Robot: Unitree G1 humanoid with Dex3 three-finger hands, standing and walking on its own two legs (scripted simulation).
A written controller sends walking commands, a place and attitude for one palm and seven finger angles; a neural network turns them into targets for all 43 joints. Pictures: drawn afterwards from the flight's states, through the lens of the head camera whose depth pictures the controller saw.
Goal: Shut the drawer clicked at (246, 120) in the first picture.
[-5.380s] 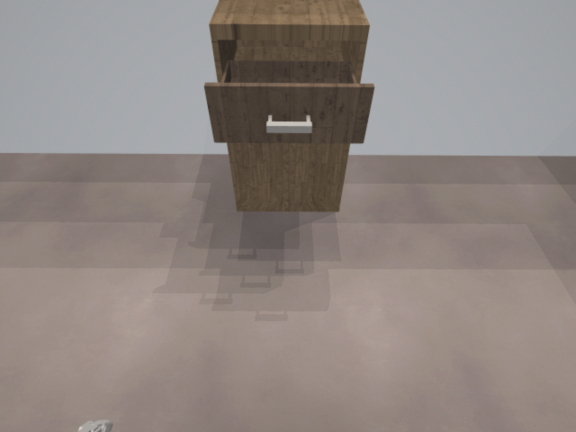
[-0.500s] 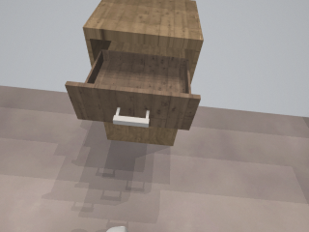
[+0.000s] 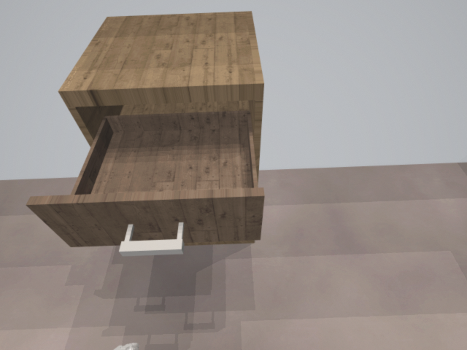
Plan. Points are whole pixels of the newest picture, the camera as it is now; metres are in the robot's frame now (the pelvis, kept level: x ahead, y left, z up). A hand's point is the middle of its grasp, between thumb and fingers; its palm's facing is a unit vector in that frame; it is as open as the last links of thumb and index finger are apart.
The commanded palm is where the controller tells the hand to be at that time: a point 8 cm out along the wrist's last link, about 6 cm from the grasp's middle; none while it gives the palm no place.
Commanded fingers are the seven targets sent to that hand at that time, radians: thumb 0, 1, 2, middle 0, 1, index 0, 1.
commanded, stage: come to a stop and stand still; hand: left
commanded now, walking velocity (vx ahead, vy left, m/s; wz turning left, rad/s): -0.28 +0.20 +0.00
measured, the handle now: (154, 238) +0.34 +0.18 -0.05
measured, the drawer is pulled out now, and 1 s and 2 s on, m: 0.30 0.30 0.30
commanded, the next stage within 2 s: look again from close up in 1.68 s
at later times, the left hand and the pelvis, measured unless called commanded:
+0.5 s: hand out of the picture +0.05 +0.19 -0.17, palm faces +0.08 -0.97 -0.22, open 7.4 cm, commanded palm none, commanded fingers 0.00 0.90 0.90 -0.20 -0.30 -0.20 -0.30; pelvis +0.03 +0.00 +0.01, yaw +0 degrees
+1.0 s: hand out of the picture +0.02 +0.14 -0.17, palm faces +0.01 -0.98 -0.21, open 7.4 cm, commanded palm none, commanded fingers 0.00 0.90 0.90 -0.20 -0.30 -0.20 -0.30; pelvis -0.01 -0.04 +0.00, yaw +1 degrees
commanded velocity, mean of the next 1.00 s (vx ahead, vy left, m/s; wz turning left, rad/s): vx -0.07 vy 0.00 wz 0.00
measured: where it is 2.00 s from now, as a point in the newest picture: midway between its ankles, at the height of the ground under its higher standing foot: outside the picture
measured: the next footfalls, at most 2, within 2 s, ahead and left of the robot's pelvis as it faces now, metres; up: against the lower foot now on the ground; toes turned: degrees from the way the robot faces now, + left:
left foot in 0.32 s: +0.10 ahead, +0.12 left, +0.00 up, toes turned +3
right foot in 0.64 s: +0.01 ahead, -0.13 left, +0.00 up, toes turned -2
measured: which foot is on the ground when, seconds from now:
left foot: up 0.00-0.30, down 0.32-1.00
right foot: down 0.00-0.36, up 0.38-0.62, down 0.64-1.00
